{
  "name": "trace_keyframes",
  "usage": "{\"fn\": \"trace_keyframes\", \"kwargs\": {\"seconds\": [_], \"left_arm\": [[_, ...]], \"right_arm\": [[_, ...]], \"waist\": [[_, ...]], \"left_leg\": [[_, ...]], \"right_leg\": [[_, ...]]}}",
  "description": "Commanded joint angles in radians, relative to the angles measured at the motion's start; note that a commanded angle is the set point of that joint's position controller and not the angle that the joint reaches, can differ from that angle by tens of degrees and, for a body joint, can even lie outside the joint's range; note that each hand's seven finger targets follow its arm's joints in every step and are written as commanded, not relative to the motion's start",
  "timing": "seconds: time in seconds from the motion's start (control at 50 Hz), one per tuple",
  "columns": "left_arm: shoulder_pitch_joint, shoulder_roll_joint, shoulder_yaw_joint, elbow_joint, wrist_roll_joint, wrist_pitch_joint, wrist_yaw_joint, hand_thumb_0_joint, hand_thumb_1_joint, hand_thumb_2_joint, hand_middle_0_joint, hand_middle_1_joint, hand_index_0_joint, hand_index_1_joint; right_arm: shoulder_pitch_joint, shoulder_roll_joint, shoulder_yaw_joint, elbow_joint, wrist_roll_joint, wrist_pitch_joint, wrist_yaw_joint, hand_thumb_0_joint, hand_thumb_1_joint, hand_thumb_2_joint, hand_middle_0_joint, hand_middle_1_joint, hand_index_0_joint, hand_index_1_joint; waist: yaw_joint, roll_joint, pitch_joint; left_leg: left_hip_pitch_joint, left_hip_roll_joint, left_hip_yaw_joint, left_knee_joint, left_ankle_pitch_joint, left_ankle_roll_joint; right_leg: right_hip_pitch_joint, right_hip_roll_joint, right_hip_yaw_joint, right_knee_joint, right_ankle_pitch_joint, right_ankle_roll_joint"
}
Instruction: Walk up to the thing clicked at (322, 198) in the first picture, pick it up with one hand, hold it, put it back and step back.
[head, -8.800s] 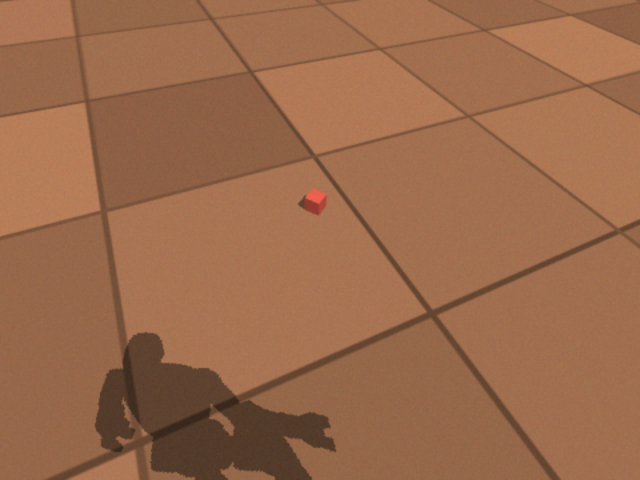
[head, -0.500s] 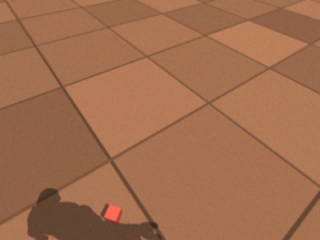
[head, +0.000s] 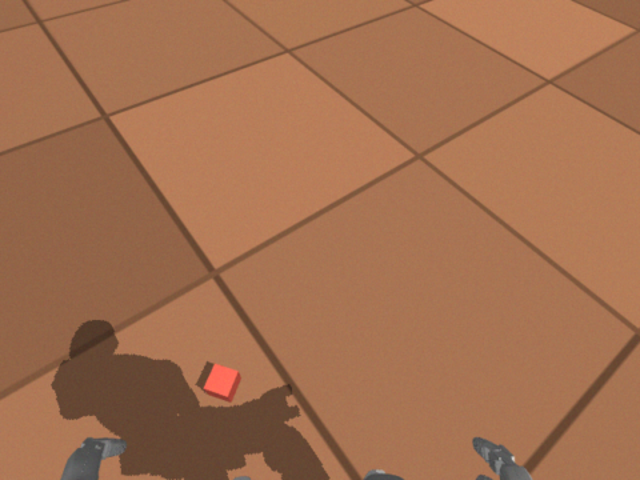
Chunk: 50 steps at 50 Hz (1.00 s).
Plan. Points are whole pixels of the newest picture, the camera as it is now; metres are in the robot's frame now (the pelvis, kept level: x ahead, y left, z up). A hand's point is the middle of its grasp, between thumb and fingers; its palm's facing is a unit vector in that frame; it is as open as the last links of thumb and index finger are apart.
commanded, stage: rise first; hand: left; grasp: from above
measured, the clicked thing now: (223, 383) +0.42 +0.24 -0.71
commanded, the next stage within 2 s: none
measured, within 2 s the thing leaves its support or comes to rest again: neither
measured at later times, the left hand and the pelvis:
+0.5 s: hand out of the picture +0.15 +0.27 -0.28, palm faces -0.14 -0.69 -0.71, open 14.0 cm; pelvis -0.02 +0.00 -0.10, yaw +0 degrees
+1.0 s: hand (184, 417) +0.29 +0.27 -0.47, palm faces -0.09 -0.42 -0.90, open 13.7 cm; pelvis -0.10 +0.00 -0.31, yaw -4 degrees
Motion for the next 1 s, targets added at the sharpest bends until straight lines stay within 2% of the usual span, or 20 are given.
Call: {"fn": "trace_keyframes", "kwargs": {"seconds": [0.0, 0.1, 0.12, 0.16, 0.24, 0.3, 0.34, 0.36, 0.38, 0.4, 0.44, 0.48, 0.52, 0.54, 0.56, 0.58, 0.68, 0.74, 0.86, 0.98], "left_arm": [[-0.053, 0.171, 0.060, -0.140, 0.053, -0.001, 0.065, 0.000, -0.553, 0.972, -0.084, -1.076, -0.072, -1.090], [-0.035, 0.134, 0.063, -0.240, 0.090, 0.056, 0.133, 0.000, -0.598, 1.000, -0.082, -1.077, -0.061, -1.100], [-0.028, 0.143, 0.077, -0.264, 0.092, 0.071, 0.148, 0.000, -0.596, 0.996, -0.085, -1.076, -0.067, -1.097], [0.006, 0.099, 0.054, -0.273, 0.094, 0.099, 0.166, 0.000, -0.591, 0.976, -0.094, -1.085, -0.083, -1.097], [-0.005, 0.095, 0.052, -0.282, 0.103, 0.126, 0.197, 0.000, -0.548, 0.962, -0.084, -1.071, -0.079, -1.077], [-0.106, 0.078, 0.032, -0.209, 0.140, 0.133, 0.231, 0.000, -0.496, 0.956, -0.068, -1.056, -0.065, -1.059], [-0.209, 0.048, 0.010, -0.125, 0.175, 0.132, 0.262, 0.000, -0.496, 0.964, -0.062, -1.049, -0.056, -1.056], [-0.258, 0.064, 0.018, -0.098, 0.201, 0.130, 0.285, 0.000, -0.489, 0.976, -0.057, -1.042, -0.049, -1.052], [-0.298, 0.079, 0.031, -0.065, 0.218, 0.131, 0.313, 0.000, -0.496, 0.970, -0.071, -1.039, -0.064, -1.048], [-0.331, 0.059, 0.010, -0.009, 0.239, 0.137, 0.337, 0.000, -0.511, 0.984, -0.078, -1.027, -0.068, -1.039], [-0.423, 0.105, 0.025, 0.043, 0.295, 0.149, 0.400, 0.000, -0.527, 1.005, -0.094, -1.011, -0.079, -1.029], [-0.503, 0.096, 0.032, 0.087, 0.314, 0.174, 0.468, 0.000, -0.529, 1.008, -0.099, -1.016, -0.084, -1.034], [-0.621, 0.080, 0.014, 0.135, 0.342, 0.203, 0.534, 0.000, -0.524, 1.027, -0.082, -1.020, -0.063, -1.043], [-0.638, 0.109, 0.038, 0.188, 0.348, 0.219, 0.570, 0.000, -0.509, 1.023, -0.079, -1.026, -0.062, -1.046], [-0.676, 0.132, 0.060, 0.229, 0.351, 0.232, 0.605, 0.000, -0.491, 1.009, -0.080, -1.038, -0.070, -1.052], [-0.766, 0.110, 0.038, 0.208, 0.347, 0.234, 0.629, 0.000, -0.501, 1.017, -0.078, -1.034, -0.065, -1.051], [-0.891, 0.222, 0.117, 0.311, 0.326, 0.280, 0.707, 0.000, -0.504, 1.029, -0.096, -1.039, -0.080, -1.060], [-0.974, 0.235, 0.126, 0.366, 0.324, 0.304, 0.730, 0.000, -0.512, 1.035, -0.111, -1.017, -0.090, -1.044], [-1.149, 0.327, 0.168, 0.416, 0.327, 0.313, 0.743, 0.000, -0.490, 1.026, -0.139, -0.970, -0.114, -0.999], [-1.235, 0.373, 0.186, 0.447, 0.323, 0.300, 0.694, 0.000, -0.487, 1.027, -0.124, -0.962, -0.102, -0.988]], "right_arm": [[-0.023, -0.161, -0.062, -0.134, -0.013, -0.050, -0.014, 0.000, -0.870, -0.893, 0.202, 0.300, 0.201, 0.300], [-0.039, -0.151, -0.063, -0.163, -0.020, -0.047, -0.020, 0.000, -0.882, -0.895, 0.202, 0.300, 0.201, 0.300], [-0.049, -0.150, -0.061, -0.167, -0.022, -0.044, -0.025, 0.000, -0.892, -0.898, 0.202, 0.300, 0.201, 0.300], [-0.052, -0.136, -0.055, -0.174, -0.021, -0.039, -0.032, 0.000, -0.920, -0.904, 0.202, 0.300, 0.201, 0.300], [-0.066, -0.134, -0.053, -0.172, -0.029, -0.033, -0.046, 0.000, -0.894, -0.897, 0.202, 0.300, 0.201, 0.300], [-0.073, -0.122, -0.040, -0.154, -0.040, -0.033, -0.054, 0.000, -0.854, -0.885, 0.202, 0.300, 0.201, 0.300], [-0.089, -0.119, -0.045, -0.124, -0.049, -0.036, -0.052, 0.000, -0.847, -0.883, 0.202, 0.300, 0.201, 0.300], [-0.095, -0.127, -0.046, -0.121, -0.050, -0.041, -0.048, 0.000, -0.839, -0.881, 0.202, 0.300, 0.201, 0.300], [-0.101, -0.135, -0.046, -0.114, -0.057, -0.047, -0.044, 0.000, -0.864, -0.887, 0.202, 0.300, 0.201, 0.300], [-0.097, -0.140, -0.044, -0.089, -0.061, -0.055, -0.039, 0.000, -0.881, -0.891, 0.202, 0.300, 0.201, 0.300], [-0.084, -0.152, -0.039, -0.061, -0.060, -0.072, -0.025, 0.000, -0.916, -0.901, 0.201, 0.300, 0.201, 0.300], [-0.114, -0.157, -0.034, -0.055, -0.066, -0.092, -0.008, 0.000, -0.918, -0.902, 0.201, 0.300, 0.201, 0.300], [-0.127, -0.171, -0.042, -0.035, -0.072, -0.105, 0.010, 0.000, -0.898, -0.899, 0.201, 0.300, 0.201, 0.300], [-0.130, -0.182, -0.045, -0.020, -0.077, -0.109, 0.020, 0.000, -0.891, -0.897, 0.201, 0.300, 0.201, 0.300], [-0.132, -0.183, -0.039, 0.005, -0.085, -0.114, 0.030, 0.000, -0.893, -0.898, 0.201, 0.300, 0.201, 0.300], [-0.125, -0.193, -0.046, 0.019, -0.095, -0.123, 0.040, 0.000, -0.894, -0.898, 0.201, 0.300, 0.201, 0.300], [-0.126, -0.202, -0.044, 0.093, -0.124, -0.142, 0.100, 0.000, -0.896, -0.900, 0.201, 0.300, 0.201, 0.300], [-0.130, -0.207, -0.052, 0.124, -0.138, -0.148, 0.134, 0.000, -0.898, -0.901, 0.200, 0.300, 0.200, 0.300], [-0.104, -0.219, -0.061, 0.163, -0.151, -0.153, 0.193, 0.000, -0.897, -0.900, 0.201, 0.300, 0.201, 0.300], [-0.069, -0.238, -0.066, 0.186, -0.138, -0.173, 0.239, 0.000, -0.887, -0.896, 0.201, 0.300, 0.201, 0.300]], "waist": [[0.024, 0.039, -0.226], [0.027, 0.078, -0.291], [0.036, 0.085, -0.309], [0.031, 0.072, -0.342], [0.026, 0.062, -0.370], [0.001, 0.034, -0.360], [-0.011, 0.017, -0.342], [-0.008, 0.034, -0.370], [-0.003, 0.043, -0.387], [-0.014, 0.024, -0.390], [-0.008, 0.035, -0.427], [-0.010, 0.094, -0.519], [-0.036, 0.099, -0.542], [-0.037, 0.103, -0.567], [-0.042, 0.109, -0.585], [-0.067, 0.091, -0.612], [-0.054, 0.125, -0.695], [-0.073, 0.151, -0.723], [-0.107, 0.165, -0.769], [-0.139, 0.168, -0.790]], "left_leg": [[-0.017, -0.050, -0.016, 0.036, 0.177, 0.002], [-0.058, -0.037, -0.042, 0.091, 0.166, -0.012], [-0.077, -0.040, -0.043, 0.107, 0.176, -0.012], [-0.090, -0.045, -0.039, 0.133, 0.195, -0.009], [-0.140, -0.048, -0.042, 0.188, 0.234, -0.005], [-0.232, -0.047, -0.039, 0.250, 0.200, -0.001], [-0.313, -0.044, -0.037, 0.313, 0.130, 0.000], [-0.330, -0.039, -0.041, 0.342, 0.128, -0.003], [-0.371, -0.040, -0.039, 0.378, 0.122, -0.007], [-0.418, -0.038, -0.041, 0.418, 0.098, -0.007], [-0.485, -0.035, -0.046, 0.488, 0.038, -0.006], [-0.509, -0.035, -0.054, 0.547, 0.064, -0.018], [-0.559, -0.030, -0.076, 0.590, 0.032, -0.027], [-0.587, -0.032, -0.073, 0.619, 0.015, -0.026], [-0.623, -0.032, -0.069, 0.654, -0.003, -0.025], [-0.644, -0.030, -0.074, 0.680, -0.007, -0.026], [-0.788, -0.030, -0.055, 0.815, -0.108, -0.027], [-0.837, -0.025, -0.061, 0.883, -0.161, -0.028], [-1.002, -0.023, -0.042, 1.043, -0.202, -0.018], [-1.101, -0.021, -0.051, 1.136, -0.256, -0.008]], "right_leg": [[-0.004, 0.056, 0.008, 0.059, 0.131, -0.036], [-0.088, 0.064, 0.010, 0.149, 0.110, -0.041], [-0.088, 0.064, 0.016, 0.163, 0.126, -0.040], [-0.083, 0.069, 0.025, 0.179, 0.158, -0.038], [-0.099, 0.070, 0.028, 0.228, 0.215, -0.037], [-0.169, 0.067, 0.030, 0.277, 0.205, -0.035], [-0.264, 0.063, 0.028, 0.333, 0.132, -0.039], [-0.309, 0.061, 0.023, 0.368, 0.115, -0.042], [-0.350, 0.055, 0.021, 0.400, 0.104, -0.043], [-0.398, 0.055, 0.016, 0.436, 0.079, -0.044], [-0.501, 0.043, 0.013, 0.501, 0.009, -0.049], [-0.575, 0.040, 0.012, 0.577, 0.023, -0.056], [-0.669, 0.040, 0.001, 0.636, -0.001, -0.054], [-0.700, 0.040, 0.003, 0.651, -0.013, -0.051], [-0.733, 0.040, 0.004, 0.670, -0.021, -0.047], [-0.764, 0.041, -0.002, 0.696, -0.014, -0.044], [-0.852, 0.035, 0.002, 0.789, -0.100, -0.032], [-0.957, 0.037, -0.008, 0.857, -0.153, -0.033], [-1.056, 0.047, 0.002, 0.962, -0.234, -0.027], [-1.147, 0.052, -0.008, 1.051, -0.300, -0.022]]}}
